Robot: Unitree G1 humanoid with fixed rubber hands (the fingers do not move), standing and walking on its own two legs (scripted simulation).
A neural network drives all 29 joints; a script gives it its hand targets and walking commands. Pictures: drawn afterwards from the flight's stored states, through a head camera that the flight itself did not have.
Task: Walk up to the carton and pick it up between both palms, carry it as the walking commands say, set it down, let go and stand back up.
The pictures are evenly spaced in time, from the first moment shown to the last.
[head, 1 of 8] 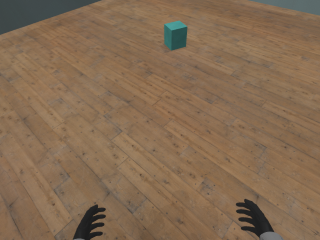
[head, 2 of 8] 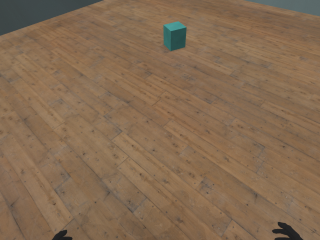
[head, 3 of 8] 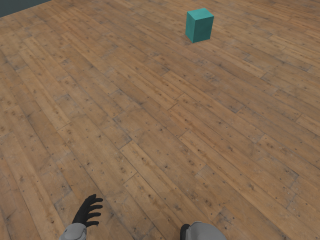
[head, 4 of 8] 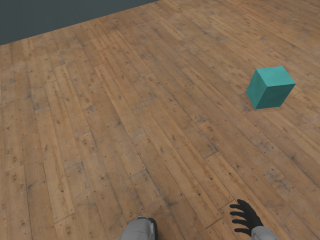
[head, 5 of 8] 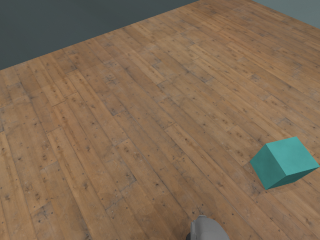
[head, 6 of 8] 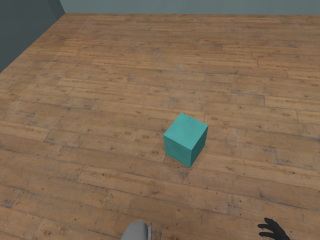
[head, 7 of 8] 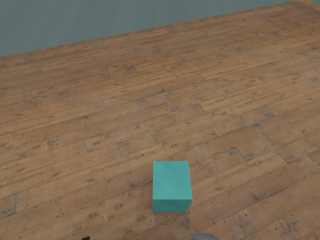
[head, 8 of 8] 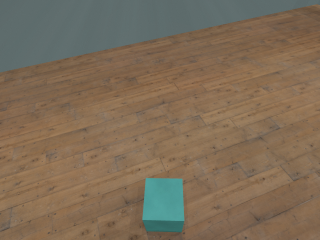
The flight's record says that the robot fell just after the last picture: no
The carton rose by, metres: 0.00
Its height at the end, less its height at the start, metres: +0.00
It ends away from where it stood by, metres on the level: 0.00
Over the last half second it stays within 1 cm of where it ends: yes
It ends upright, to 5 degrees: yes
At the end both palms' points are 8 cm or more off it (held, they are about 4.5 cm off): yes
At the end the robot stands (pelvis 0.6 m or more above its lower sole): yes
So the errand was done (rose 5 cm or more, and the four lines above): no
